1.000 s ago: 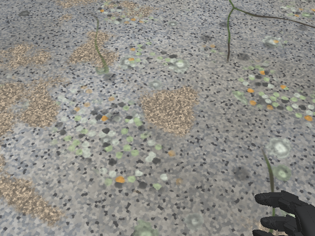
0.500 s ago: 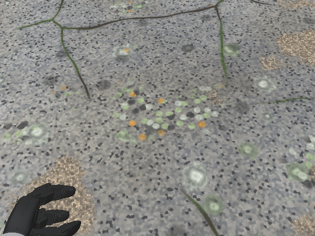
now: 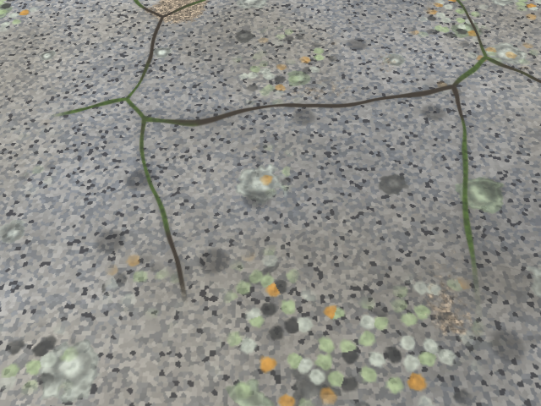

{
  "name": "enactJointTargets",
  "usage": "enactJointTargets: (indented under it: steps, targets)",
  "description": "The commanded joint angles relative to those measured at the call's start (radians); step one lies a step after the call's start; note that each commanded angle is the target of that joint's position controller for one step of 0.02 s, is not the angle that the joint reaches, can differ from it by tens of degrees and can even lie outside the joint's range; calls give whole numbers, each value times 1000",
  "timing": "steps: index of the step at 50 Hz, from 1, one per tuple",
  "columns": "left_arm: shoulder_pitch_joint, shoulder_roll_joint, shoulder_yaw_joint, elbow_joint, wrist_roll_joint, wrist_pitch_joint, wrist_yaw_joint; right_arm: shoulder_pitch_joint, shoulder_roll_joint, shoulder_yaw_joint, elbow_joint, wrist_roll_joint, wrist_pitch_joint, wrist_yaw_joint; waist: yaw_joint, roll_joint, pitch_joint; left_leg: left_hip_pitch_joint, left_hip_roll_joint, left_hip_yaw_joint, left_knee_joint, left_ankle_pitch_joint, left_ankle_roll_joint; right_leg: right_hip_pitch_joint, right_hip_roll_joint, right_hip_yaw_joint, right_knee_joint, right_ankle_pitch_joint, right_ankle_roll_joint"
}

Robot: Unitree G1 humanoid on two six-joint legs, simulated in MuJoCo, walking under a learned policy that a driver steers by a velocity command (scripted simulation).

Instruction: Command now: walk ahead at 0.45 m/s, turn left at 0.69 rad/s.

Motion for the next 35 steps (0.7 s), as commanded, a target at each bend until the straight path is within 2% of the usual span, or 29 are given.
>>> enactJointTargets:
  steps: [1,2,3,4,5,6,7,9,11,13,15,18,19,20,21,22,23,24,25,26,27,29,30,32,34,35]
  targets:
    - [-19,153,6,-200,-37,-50,-24,219,-246,-92,-90,-22,-6,-20,-104,-17,-540,936,405,-786,-150,388,286,-645,-15,287,621,-79,25]
    - [-95,149,10,-239,-41,-48,-27,123,-206,-82,-111,13,-1,-24,-33,-134,-311,703,348,-725,-235,181,262,-696,-48,244,503,-41,-7]
    - [-115,150,14,-229,-21,-35,-20,59,-162,-67,-131,31,1,-24,13,-223,-209,510,303,-668,-286,120,223,-650,-92,222,417,-10,-15]
    - [-104,146,17,-238,-11,-19,-15,36,-173,-70,-146,25,3,-26,43,-195,-139,361,269,-635,-309,198,214,-605,-98,217,349,6,-3]
    - [-101,151,20,-244,-4,-3,-10,30,-169,-72,-151,19,6,-28,55,-160,-100,267,226,-575,-319,297,200,-564,-115,214,269,12,13]
    - [-107,137,18,-252,4,4,-3,29,-159,-71,-145,23,9,-31,57,-131,-88,185,174,-496,-302,400,180,-515,-119,197,153,28,30]
    - [-131,109,10,-263,10,6,6,39,-165,-75,-136,24,14,-40,53,-115,-103,149,129,-440,-272,499,160,-485,-105,173,44,66,46]
    - [-189,80,1,-282,3,15,19,71,-190,-88,-124,33,42,-66,27,-60,-184,191,82,-405,-205,598,104,-464,-57,158,-132,185,70]
    - [-247,83,3,-296,-14,23,22,82,-196,-97,-124,52,78,-92,2,1,-256,247,51,-415,-155,512,19,-447,-22,173,-260,310,74]
    - [-328,88,6,-317,-21,24,17,94,-192,-102,-131,59,104,-111,-30,46,-263,293,40,-462,-130,360,-40,-458,0,194,-370,376,65]
    - [-386,99,11,-328,-21,15,7,95,-174,-104,-147,48,118,-120,-48,93,-231,333,44,-529,-110,232,-61,-469,5,223,-464,395,51]
    - [-348,133,35,-299,-18,-7,-2,39,-138,-100,-191,31,121,-116,-23,133,-210,375,61,-624,-21,118,-60,-398,-34,270,-605,422,18]
    - [-290,127,39,-276,-17,-15,-2,8,-119,-92,-208,32,122,-109,9,107,-230,345,35,-606,68,10,-74,-279,-78,265,-707,525,-11]
    - [-250,135,42,-267,-4,-12,4,53,-58,-71,-211,25,124,-98,-10,-39,-301,209,-37,-505,276,-359,-112,-41,-241,380,-701,691,-96]
    - [-241,158,43,-286,22,8,12,145,-41,-63,-219,29,119,-91,-64,-228,-325,-32,-142,-368,433,-720,-162,159,-452,628,-669,939,-261]
    - [-205,153,57,-274,8,21,16,228,-145,-82,-213,27,109,-69,-76,-328,-402,-83,-31,-305,626,-686,-208,160,-598,814,-676,812,-372]
    - [-252,103,51,-303,-3,29,25,176,-223,-105,-182,36,114,-61,-37,-217,-325,-101,18,-276,704,-591,-240,88,-514,699,-671,686,-351]
    - [-273,76,43,-310,-3,43,30,123,-239,-114,-174,39,128,-64,-22,-126,-254,-114,42,-255,742,-503,-256,6,-424,545,-672,572,-290]
    - [-294,83,42,-317,-5,57,34,105,-223,-111,-179,37,139,-71,-26,-86,-217,-108,61,-233,755,-449,-258,-70,-376,465,-692,485,-253]
    - [-313,101,46,-312,-4,65,36,94,-191,-100,-193,38,144,-72,-32,-90,-167,-102,81,-194,731,-411,-257,-149,-347,394,-719,483,-245]
    - [-302,111,52,-301,3,70,38,77,-157,-89,-205,36,143,-72,-25,-102,-146,-87,92,-156,698,-384,-252,-190,-316,329,-744,504,-244]
    - [-250,117,55,-267,8,78,33,52,-92,-63,-219,26,130,-75,-7,-131,-189,-24,80,-131,603,-407,-246,-185,-298,296,-745,623,-277]
    - [-241,119,55,-256,4,80,28,54,-76,-54,-216,19,124,-76,-7,-143,-216,15,76,-134,549,-430,-244,-174,-305,290,-739,673,-293]
    - [-256,123,56,-242,-12,82,11,64,-52,-38,-197,6,115,-74,-13,-159,-249,115,82,-134,389,-440,-227,-183,-304,277,-735,657,-298]
    - [-244,112,52,-223,-30,82,-9,62,-42,-33,-172,-1,112,-70,-3,-193,-236,198,87,-125,212,-394,-216,-208,-286,297,-740,512,-283]
    - [-232,120,53,-215,-35,84,-17,63,-47,-36,-162,-1,113,-68,-3,-206,-216,239,75,-117,118,-351,-211,-229,-277,313,-736,428,-273]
